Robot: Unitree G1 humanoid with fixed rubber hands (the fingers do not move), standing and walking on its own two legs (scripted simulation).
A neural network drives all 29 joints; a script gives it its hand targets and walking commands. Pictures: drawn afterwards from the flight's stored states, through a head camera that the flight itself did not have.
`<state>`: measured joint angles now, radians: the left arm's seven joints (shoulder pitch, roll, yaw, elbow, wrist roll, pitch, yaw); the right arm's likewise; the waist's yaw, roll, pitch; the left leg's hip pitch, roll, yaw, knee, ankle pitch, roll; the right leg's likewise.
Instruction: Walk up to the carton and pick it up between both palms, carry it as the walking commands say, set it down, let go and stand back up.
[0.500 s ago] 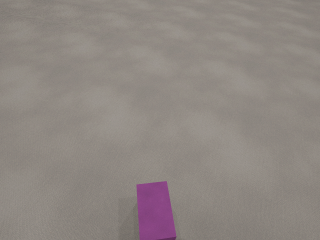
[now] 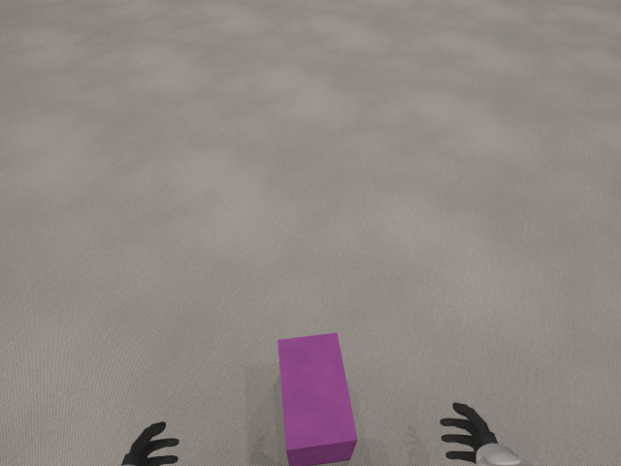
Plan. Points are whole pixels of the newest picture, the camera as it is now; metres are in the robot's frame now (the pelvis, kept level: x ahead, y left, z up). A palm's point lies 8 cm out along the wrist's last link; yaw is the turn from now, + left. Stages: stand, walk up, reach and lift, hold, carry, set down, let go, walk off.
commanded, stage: reach and lift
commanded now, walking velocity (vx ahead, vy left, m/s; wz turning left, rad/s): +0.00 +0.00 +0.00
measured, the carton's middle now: (313, 399) +0.42 -0.02 -0.64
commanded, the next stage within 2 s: none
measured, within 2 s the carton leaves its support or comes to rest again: neither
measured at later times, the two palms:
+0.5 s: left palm (164, 448) +0.21 +0.21 -0.14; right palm (465, 437) +0.20 -0.23 -0.15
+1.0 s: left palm (207, 348) +0.38 +0.18 -0.19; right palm (410, 349) +0.36 -0.20 -0.20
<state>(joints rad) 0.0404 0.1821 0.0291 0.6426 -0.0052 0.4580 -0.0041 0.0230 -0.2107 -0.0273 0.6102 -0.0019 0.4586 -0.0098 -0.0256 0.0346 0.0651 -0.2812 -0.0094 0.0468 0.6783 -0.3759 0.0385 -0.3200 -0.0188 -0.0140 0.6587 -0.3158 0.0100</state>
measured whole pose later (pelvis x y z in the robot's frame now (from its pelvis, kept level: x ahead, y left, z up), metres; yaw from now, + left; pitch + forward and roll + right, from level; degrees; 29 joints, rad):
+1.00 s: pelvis -0.06 -0.01 -0.09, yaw +1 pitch +30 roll +0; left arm -0.83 0.18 0.24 0.79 -0.01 0.07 0.05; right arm -0.81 -0.20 -0.12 0.84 0.07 0.12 -0.11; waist -0.03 0.00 0.08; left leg -1.27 -0.01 0.04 1.15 -0.40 0.03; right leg -1.30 -0.03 -0.01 1.13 -0.35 0.00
